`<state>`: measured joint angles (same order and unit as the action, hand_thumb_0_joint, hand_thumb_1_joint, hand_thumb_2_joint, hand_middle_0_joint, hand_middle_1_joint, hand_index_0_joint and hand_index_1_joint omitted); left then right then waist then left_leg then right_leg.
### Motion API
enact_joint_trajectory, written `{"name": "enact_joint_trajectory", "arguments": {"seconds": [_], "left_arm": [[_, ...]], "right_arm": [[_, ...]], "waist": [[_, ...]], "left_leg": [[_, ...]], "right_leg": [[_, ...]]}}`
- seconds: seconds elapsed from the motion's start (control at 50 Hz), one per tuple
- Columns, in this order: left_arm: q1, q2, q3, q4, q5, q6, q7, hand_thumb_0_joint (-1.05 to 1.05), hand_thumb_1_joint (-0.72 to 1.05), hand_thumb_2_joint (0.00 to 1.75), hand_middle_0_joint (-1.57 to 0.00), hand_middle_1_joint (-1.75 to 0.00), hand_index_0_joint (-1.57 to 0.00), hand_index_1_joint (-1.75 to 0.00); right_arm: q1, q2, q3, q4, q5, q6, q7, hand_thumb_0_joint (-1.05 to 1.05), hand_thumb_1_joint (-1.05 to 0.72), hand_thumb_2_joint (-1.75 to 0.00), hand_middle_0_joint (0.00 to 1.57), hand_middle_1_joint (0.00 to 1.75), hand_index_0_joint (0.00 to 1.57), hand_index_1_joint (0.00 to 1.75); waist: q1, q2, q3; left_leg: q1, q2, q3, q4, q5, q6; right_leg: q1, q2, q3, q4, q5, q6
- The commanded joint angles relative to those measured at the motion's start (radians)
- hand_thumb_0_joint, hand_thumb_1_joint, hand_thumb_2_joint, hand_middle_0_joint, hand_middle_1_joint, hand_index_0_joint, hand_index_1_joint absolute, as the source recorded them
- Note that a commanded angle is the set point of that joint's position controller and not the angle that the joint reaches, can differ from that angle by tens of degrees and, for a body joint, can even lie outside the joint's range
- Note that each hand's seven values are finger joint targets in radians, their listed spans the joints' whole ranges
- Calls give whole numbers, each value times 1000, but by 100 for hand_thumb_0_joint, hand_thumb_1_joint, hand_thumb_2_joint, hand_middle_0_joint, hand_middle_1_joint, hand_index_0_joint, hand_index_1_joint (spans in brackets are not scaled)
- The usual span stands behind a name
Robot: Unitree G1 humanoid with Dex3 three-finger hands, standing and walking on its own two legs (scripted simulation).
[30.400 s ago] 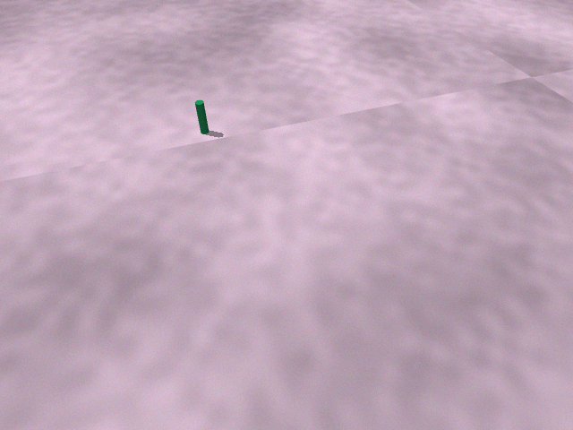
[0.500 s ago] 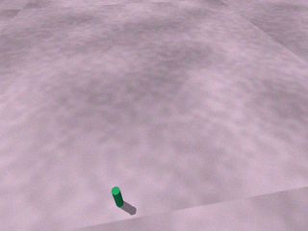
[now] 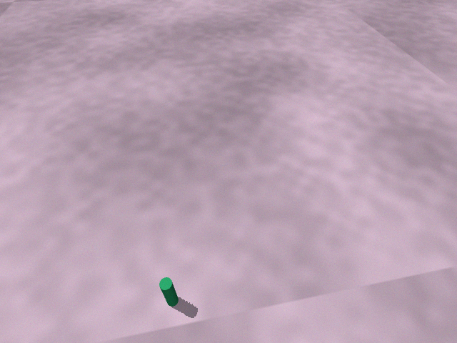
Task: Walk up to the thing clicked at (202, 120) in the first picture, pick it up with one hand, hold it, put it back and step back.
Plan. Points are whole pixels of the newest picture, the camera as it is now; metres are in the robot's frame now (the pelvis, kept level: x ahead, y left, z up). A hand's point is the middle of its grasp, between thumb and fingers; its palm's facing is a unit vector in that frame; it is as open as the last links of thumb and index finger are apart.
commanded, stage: stand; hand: left
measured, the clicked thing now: (169, 292) +0.43 +0.24 -0.68
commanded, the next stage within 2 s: step back in 0.84 s
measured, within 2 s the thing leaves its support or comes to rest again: neither
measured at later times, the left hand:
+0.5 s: hand out of the picture +0.09 +0.23 -0.16, palm faces -0.02 -0.95 -0.32, open 7.4 cm
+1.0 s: hand out of the picture +0.09 +0.26 -0.16, palm faces -0.02 -0.93 -0.38, open 7.4 cm
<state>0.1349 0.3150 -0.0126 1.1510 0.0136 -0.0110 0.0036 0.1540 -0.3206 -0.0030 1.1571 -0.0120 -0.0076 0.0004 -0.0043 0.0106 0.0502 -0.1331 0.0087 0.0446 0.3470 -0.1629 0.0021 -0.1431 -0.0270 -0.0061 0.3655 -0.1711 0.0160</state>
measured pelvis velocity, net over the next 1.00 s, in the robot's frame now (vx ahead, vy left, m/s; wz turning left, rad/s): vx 0.00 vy -0.01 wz -0.01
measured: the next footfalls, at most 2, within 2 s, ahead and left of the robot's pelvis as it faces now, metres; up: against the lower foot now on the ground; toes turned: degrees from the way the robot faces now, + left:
left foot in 1.24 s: -0.04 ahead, +0.12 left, +0.00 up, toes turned -1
right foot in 1.64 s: -0.07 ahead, -0.06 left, +0.00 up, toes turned +0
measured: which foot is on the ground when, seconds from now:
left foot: down 0.00-1.00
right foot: down 0.00-1.00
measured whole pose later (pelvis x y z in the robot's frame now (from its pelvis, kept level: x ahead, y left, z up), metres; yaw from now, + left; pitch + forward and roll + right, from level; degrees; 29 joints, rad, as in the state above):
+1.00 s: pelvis +0.00 -0.01 -0.01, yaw +0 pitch -1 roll +0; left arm 0.08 0.37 0.03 1.04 -0.01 0.01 0.00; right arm 0.06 -0.36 -0.03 1.07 0.01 0.02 0.01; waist -0.01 0.00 0.13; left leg -0.23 0.03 0.04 0.46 -0.21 0.00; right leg -0.23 -0.01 0.00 0.47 -0.21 0.00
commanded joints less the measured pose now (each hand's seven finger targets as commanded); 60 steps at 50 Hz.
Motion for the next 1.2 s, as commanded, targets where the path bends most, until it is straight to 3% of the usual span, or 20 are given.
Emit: {"name": "enact_joint_trajectory", "arguments": {"seconds": [0.0, 0.16, 0.24, 0.26, 0.28, 0.3, 0.44, 0.54, 0.7, 0.8, 0.82, 0.9, 0.96, 1.0, 1.02, 1.04, 1.06, 1.1, 1.14, 1.18], "left_arm": [[-17, 168, 34, -35, 1, -15, 15, 0, 90, 90, -20, -30, -20, -30], [-31, 160, 36, -27, -2, -12, 18, 0, 90, 90, -20, -30, -20, -30], [-41, 177, 44, -38, 1, -18, 22, 0, 90, 90, -20, -30, -20, -30], [-44, 180, 46, -35, -1, -18, 22, 0, 90, 90, -20, -30, -20, -30], [-49, 190, 50, -44, 1, -21, 22, 0, 90, 90, -20, -30, -20, -30], [-46, 183, 49, -39, -2, -22, 21, 0, 90, 90, -20, -30, -20, -30], [-55, 187, 54, -41, 0, -18, 18, 0, 90, 90, -20, -30, -20, -30], [-61, 203, 58, -52, 2, -22, 17, 0, 90, 90, -20, -30, -20, -30], [-73, 219, 59, -57, -1, -20, 13, 0, 90, 90, -20, -30, -20, -30], [-69, 218, 57, -53, -2, -18, 10, 0, 90, 90, -20, -30, -20, -30], [-66, 303, 95, -93, -17, -7, 13, 0, 90, 90, -20, -30, -20, -30], [-37, 277, 100, -145, -20, 2, 19, 0, 90, 90, -20, -30, -20, -30], [-53, 292, 105, -190, -12, 10, 16, 0, 90, 90, -20, -30, -20, -30], [-55, 327, 114, -214, -4, 13, 18, 0, 90, 90, -20, -30, -20, -30], [-63, 346, 120, -230, 2, 15, 20, 0, 90, 90, -20, -30, -20, -30], [-82, 362, 126, -248, 9, 15, 22, 0, 90, 90, -20, -30, -20, -30], [-86, 368, 132, -268, 22, 15, 23, 0, 90, 90, -20, -30, -20, -30], [-144, 348, 128, -301, 25, 20, 24, 0, 90, 90, -20, -30, -20, -30], [-164, 323, 120, -321, 27, 25, 27, 0, 90, 90, -20, -30, -20, -30], [-140, 303, 111, -329, 16, 40, 27, 0, 90, 90, -20, -30, -20, -30]], "right_arm": [[-29, -176, -28, -43, -1, -17, -14, 0, -90, -90, 20, 30, 20, 30], [-26, -151, -22, -31, -1, -14, -18, 0, -90, -90, 20, 30, 20, 30], [-44, -180, -35, -43, -3, -20, -20, 0, -90, -90, 20, 30, 20, 30], [-45, -175, -34, -39, -2, -19, -20, 0, -90, -90, 20, 30, 20, 30], [-54, -199, -41, -47, -4, -22, -21, 0, -90, -90, 20, 30, 20, 30], [-57, -181, -37, -43, -4, -22, -20, 0, -90, -90, 20, 30, 20, 30], [-68, -177, -38, -47, -4, -21, -19, 0, -90, -90, 20, 30, 20, 30], [-77, -199, -43, -56, -4, -22, -18, 0, -90, -90, 20, 30, 20, 30], [-85, -215, -42, -61, -5, -22, -16, 0, -90, -90, 20, 30, 20, 30], [-83, -219, -40, -60, -4, -20, -14, 0, -90, -90, 20, 30, 20, 30], [-110, -290, -68, -81, 2, -2, -9, 0, -90, -90, 20, 30, 20, 30], [-80, -268, -78, -122, 16, 12, -7, 0, -90, -90, 20, 30, 20, 30], [-82, -267, -86, -156, 17, 27, -3, 0, -90, -90, 20, 30, 20, 30], [-78, -254, -86, -176, 14, 37, -1, 0, -90, -90, 20, 30, 20, 30], [-69, -243, -88, -183, 12, 43, 1, 0, -90, -90, 20, 30, 20, 30], [-44, -232, -90, -188, 7, 52, 3, 0, -90, -90, 20, 30, 20, 30], [-19, -233, -92, -198, 4, 57, 7, 0, -90, -90, 20, 30, 20, 30], [27, -238, -98, -200, 12, 58, 12, 0, -90, -90, 20, 30, 20, 30], [59, -243, -100, -203, 16, 49, 9, 0, -90, -90, 20, 30, 20, 30], [67, -239, -99, -208, 3, 34, 2, 0, -90, -90, 20, 30, 20, 30]], "waist": [[6, -8, -48], [2, -16, -46], [-1, -18, -78], [-2, -27, -53], [-1, -6, -74], [1, -16, -76], [1, -11, -44], [1, -5, -79], [0, -6, -70], [-2, -21, -30], [-1, -34, 52], [-9, -20, -83], [-13, -38, -129], [-4, -99, -139], [3, -146, -134], [3, -206, -122], [0, -221, -119], [-23, -222, -115], [-28, -214, -121], [-28, -135, -127]], "left_leg": [[15, 110, -115, -80, 39, 19], [27, 106, -98, -87, 89, 13], [72, 119, -97, -65, 190, 14], [59, 116, -100, -76, 160, 10], [70, 119, -97, -62, 179, 14], [73, 120, -98, -67, 187, 12], [47, 116, -99, -94, 97, 5], [67, 123, -98, -81, 127, 12], [74, 128, -101, -90, 93, 11], [47, 123, -102, -105, 21, 10], [-16, 121, -126, -3, 193, 30], [7, 121, -109, 85, 283, 60], [-23, 80, -88, 177, 141, 60], [-50, 12, -50, 304, 41, 39], [-77, -34, -29, 396, -99, 27], [-119, -68, -33, 514, -318, 24], [-148, -59, -71, 581, -397, 30], [-120, -44, -113, 607, -403, 43], [-114, -35, -87, 497, -322, 33], [-100, -25, -47, 189, -108, 24]], "right_leg": [[12, -97, 94, -73, 83, -30], [35, -96, 93, -76, 137, -25], [43, -102, 87, -63, 227, -24], [27, -97, 85, -70, 182, -23], [45, -106, 93, -70, 220, -21], [41, -103, 86, -68, 220, -21], [26, -98, 86, -87, 127, -22], [49, -107, 92, -86, 172, -24], [29, -107, 95, -89, 127, -31], [3, -101, 98, -109, 68, -29], [-78, -88, 112, -12, 253, -37], [-46, -79, 96, 75, 298, -72], [-68, -119, 148, 75, 263, -112], [-93, -201, 230, 25, 301, -173], [-99, -256, 281, 1, 321, -220], [-119, -315, 331, -15, 334, -270], [-120, -337, 340, -5, 341, -299], [-178, -305, 265, 41, 341, -284], [-150, -250, 223, 96, 338, -231], [-79, -171, 170, 206, 273, -158]]}}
